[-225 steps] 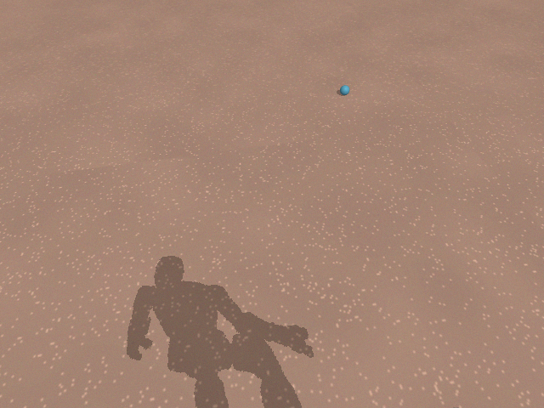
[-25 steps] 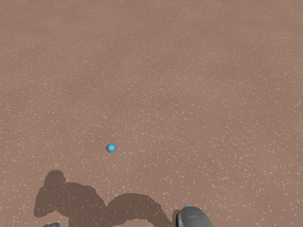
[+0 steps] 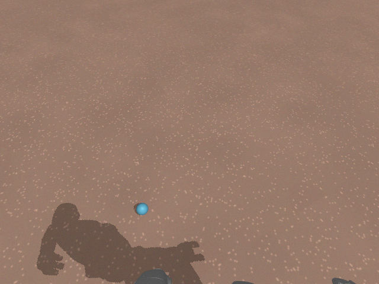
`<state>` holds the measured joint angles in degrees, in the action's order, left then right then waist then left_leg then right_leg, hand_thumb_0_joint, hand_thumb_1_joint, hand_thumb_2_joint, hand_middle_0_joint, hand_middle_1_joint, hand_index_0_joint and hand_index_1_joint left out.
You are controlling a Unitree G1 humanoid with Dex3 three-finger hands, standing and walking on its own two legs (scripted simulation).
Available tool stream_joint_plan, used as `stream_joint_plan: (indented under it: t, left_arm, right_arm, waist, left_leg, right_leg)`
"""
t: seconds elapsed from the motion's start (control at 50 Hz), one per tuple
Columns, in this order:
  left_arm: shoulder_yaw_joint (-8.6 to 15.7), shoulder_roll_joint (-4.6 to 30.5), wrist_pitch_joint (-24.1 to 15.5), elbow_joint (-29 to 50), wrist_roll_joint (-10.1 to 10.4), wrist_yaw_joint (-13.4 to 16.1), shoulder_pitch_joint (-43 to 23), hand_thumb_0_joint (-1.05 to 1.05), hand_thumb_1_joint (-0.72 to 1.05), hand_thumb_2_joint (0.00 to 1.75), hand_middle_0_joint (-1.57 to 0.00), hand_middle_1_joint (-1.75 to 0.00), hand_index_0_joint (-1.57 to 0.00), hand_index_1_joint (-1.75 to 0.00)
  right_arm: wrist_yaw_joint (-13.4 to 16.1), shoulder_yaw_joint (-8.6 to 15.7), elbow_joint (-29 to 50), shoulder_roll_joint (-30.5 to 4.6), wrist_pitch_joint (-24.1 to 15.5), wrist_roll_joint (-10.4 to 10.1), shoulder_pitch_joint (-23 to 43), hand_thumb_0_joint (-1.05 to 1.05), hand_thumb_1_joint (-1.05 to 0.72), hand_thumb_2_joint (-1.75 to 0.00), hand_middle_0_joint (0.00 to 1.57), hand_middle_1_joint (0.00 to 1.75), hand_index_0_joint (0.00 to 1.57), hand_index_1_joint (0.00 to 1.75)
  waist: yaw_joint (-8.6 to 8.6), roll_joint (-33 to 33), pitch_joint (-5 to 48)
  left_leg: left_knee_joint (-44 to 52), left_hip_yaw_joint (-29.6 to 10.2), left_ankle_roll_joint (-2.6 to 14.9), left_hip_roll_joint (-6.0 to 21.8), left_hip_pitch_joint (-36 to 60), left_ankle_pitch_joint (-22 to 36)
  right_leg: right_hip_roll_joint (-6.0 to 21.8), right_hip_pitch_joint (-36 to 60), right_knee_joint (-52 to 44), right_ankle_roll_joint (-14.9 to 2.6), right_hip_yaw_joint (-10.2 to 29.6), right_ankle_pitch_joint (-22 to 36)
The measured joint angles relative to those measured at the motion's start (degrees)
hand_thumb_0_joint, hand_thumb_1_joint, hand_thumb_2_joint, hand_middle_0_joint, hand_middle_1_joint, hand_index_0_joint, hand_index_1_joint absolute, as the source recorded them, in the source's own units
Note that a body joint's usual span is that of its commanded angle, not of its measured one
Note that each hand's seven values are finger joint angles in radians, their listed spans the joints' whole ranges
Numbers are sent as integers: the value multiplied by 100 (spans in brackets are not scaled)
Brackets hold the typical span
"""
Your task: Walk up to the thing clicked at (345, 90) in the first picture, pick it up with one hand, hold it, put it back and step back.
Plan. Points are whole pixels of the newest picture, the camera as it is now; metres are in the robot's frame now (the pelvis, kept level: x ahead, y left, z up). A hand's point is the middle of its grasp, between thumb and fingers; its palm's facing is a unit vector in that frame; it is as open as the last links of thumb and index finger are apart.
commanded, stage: walk up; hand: left
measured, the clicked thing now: (142, 208) +0.54 +0.27 -0.72
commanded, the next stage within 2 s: stand in 1.40 s
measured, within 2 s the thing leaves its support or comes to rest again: neither
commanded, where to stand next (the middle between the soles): +0.16 +0.00 m, yaw +0 degrees
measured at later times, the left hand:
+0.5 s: hand (95, 269) +0.16 +0.25 -0.14, palm faces -0.08 -0.93 -0.37, open 7.4 cm
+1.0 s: hand (97, 271) +0.15 +0.24 -0.13, palm faces -0.04 -0.95 -0.32, open 7.4 cm
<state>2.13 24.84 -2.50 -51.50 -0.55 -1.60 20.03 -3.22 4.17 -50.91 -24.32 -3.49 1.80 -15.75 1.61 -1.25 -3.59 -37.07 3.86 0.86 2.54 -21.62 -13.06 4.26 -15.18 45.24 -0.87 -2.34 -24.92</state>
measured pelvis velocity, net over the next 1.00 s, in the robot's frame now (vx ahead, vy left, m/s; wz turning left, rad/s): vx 0.06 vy -0.01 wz -0.03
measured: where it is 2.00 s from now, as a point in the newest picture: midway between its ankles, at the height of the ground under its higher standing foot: outside the picture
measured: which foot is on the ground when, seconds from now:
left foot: down 0.00-1.00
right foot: up 0.00-0.24, down 0.26-1.00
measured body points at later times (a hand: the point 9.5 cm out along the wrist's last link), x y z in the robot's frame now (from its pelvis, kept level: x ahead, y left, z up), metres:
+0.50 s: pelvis +0.05 -0.01 +0.01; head +0.08 -0.02 +0.45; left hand +0.16 +0.29 -0.11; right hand +0.13 -0.31 -0.13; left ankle +0.07 +0.11 -0.72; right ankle +0.10 -0.14 -0.72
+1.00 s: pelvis +0.06 -0.01 +0.03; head +0.07 -0.01 +0.48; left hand +0.15 +0.29 -0.11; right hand +0.14 -0.32 -0.10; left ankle +0.07 +0.11 -0.72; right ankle +0.10 -0.14 -0.72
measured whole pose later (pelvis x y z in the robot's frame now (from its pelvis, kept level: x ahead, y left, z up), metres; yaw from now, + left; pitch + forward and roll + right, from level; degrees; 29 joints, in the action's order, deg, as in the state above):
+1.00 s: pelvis +0.06 -0.01 +0.03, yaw -2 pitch -2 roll +0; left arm 0.0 19.4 -0.2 -67.8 -0.2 -1.1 3.3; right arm -0.9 0.1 -67.5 -20.9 -0.8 0.5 -3.3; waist 0.2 -0.1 -2.9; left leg -19.5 4.0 -0.5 1.6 -7.0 -10.2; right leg 1.8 -10.4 19.4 1.0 -1.0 -6.7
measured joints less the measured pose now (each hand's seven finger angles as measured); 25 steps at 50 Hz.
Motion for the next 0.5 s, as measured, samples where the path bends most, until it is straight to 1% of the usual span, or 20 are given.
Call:
stream_joint_plan:
  t: [0.04, 0.06, 0.1, 0.14, 0.2, 0.26, 0.3, 0.34, 0.36, 0.4, 0.42, 0.5]
  left_arm:
    - [-63, -32, 77, -84, 13, 65, -131, 1, 90, 90, -21, -30, -20, -30]
    - [-78, -29, 93, -97, 30, 84, -200, 1, 90, 90, -21, -30, -20, -30]
    - [-92, -24, 88, -94, 67, 103, -334, 1, 90, 90, -21, -30, -20, -30]
    - [-93, -50, 74, -92, 87, 111, -451, 1, 90, 90, -21, -30, -20, -30]
    - [-84, -115, 80, -151, 91, 134, -611, 1, 90, 90, -21, -30, -20, -30]
    - [-70, -153, 78, -261, 73, 157, -727, 1, 90, 90, -21, -30, -20, -30]
    - [-53, -233, 71, -380, 24, 182, -833, 1, 90, 90, -21, -30, -20, -30]
    - [-110, -282, 91, -458, 14, 165, -940, 1, 90, 90, -21, -30, -20, -30]
    - [-141, -304, 104, -487, 11, 159, -1003, 1, 90, 90, -21, -30, -20, -30]
    - [-194, -351, 138, -548, 7, 154, -1137, 1, 90, 90, -21, -30, -20, -30]
    - [-211, -372, 159, -585, 10, 151, -1209, 1, 90, 90, -21, -30, -20, -30]
    - [-255, -438, 164, -741, 19, 115, -1438, 1, 90, 90, -21, -30, -20, -30]
  right_arm:
    - [60, -40, 78, 61, -20, -56, 61, 1, -91, -90, 20, 30, 20, 30]
    - [91, -73, 114, 110, -24, -71, 80, 1, -91, -90, 20, 30, 20, 30]
    - [142, -147, 161, 183, -26, -97, 100, 1, -91, -90, 20, 30, 20, 30]
    - [181, -206, 165, 207, 6, -100, 143, 1, -90, -90, 20, 30, 20, 30]
    - [226, -265, 143, 207, 82, -105, 261, 1, -90, -90, 20, 30, 20, 30]
    - [249, -304, 107, 206, 181, -169, 392, 1, -90, -90, 20, 30, 20, 30]
    - [271, -311, 9, 196, 277, -229, 538, 1, -90, -90, 20, 30, 20, 30]
    - [300, -313, -112, 238, 365, -258, 681, 1, -90, -90, 20, 30, 20, 30]
    - [303, -318, -179, 255, 384, -263, 747, 1, -90, -90, 20, 30, 20, 30]
    - [287, -330, -321, 283, 372, -264, 851, 1, -91, -90, 20, 30, 20, 30]
    - [276, -339, -405, 305, 356, -251, 885, 1, -91, -90, 20, 30, 20, 30]
    - [222, -423, -769, 364, 323, -215, 941, 1, -91, -90, 20, 30, 20, 30]
  waist:
    - [-68, 3, -82]
    - [-97, -27, -129]
    - [-124, -93, -202]
    - [-141, -106, -256]
    - [-158, -53, -312]
    - [-158, 23, -320]
    - [-143, 205, -335]
    - [-150, 263, -306]
    - [-139, 261, -301]
    - [-140, 260, -299]
    - [-143, 244, -289]
    - [-147, 229, -198]
  left_leg:
    - [-28, -8, 37, 32, 97, -138]
    - [44, -8, 43, 33, 180, -143]
    - [207, 12, 46, 15, 325, -125]
    - [273, 32, 44, 8, 415, -149]
    - [128, 63, 24, 26, 429, -301]
    - [-311, 84, -39, 70, 333, -606]
    - [-629, 41, -100, 200, 261, -811]
    - [-694, -43, -54, 117, 238, -1022]
    - [-650, -54, -38, 51, 259, -1037]
    - [-397, -27, -72, -22, 351, -654]
    - [-285, -1, -87, -49, 396, -610]
    - [140, 24, -96, -54, 581, -474]
  right_leg:
    - [-177, -405, 897, -54, 193, -324]
    - [-234, -574, 1159, -75, 256, -353]
    - [-243, -839, 1269, -91, 304, -198]
    - [-194, -969, 988, -50, 273, 9]
    - [-139, -938, 283, 1, 173, 351]
    - [-189, -615, -568, -21, 96, 973]
    - [-311, -534, -615, 92, 65, 943]
    - [-298, -604, -469, 103, 74, 844]
    - [-272, -628, -436, 108, 110, 827]
    - [-228, -630, -469, 140, 167, 845]
    - [-206, -613, -530, 157, 192, 877]
    - [-218, -427, -976, 175, 201, 1086]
